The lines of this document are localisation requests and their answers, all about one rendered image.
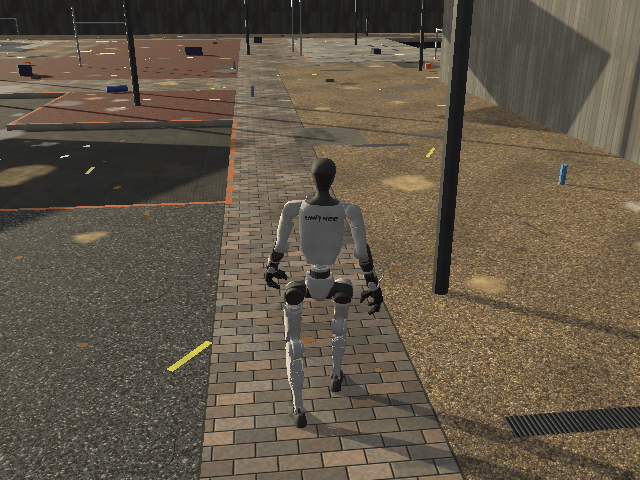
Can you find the robot left foot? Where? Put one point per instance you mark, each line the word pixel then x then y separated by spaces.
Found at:
pixel 299 419

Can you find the robot left forearm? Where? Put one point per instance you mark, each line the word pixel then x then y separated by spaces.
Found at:
pixel 274 259

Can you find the left robot hand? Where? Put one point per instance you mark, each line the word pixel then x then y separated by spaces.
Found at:
pixel 279 275

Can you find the robot right forearm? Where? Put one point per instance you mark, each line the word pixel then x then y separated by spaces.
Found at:
pixel 368 271

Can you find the right robot upper arm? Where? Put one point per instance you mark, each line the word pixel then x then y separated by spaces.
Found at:
pixel 353 212

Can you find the robot head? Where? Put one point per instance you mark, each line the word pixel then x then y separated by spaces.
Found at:
pixel 323 173

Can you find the left robot upper arm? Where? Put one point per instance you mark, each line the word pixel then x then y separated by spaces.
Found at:
pixel 290 210

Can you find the right robot hand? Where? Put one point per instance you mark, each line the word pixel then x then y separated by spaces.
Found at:
pixel 376 301

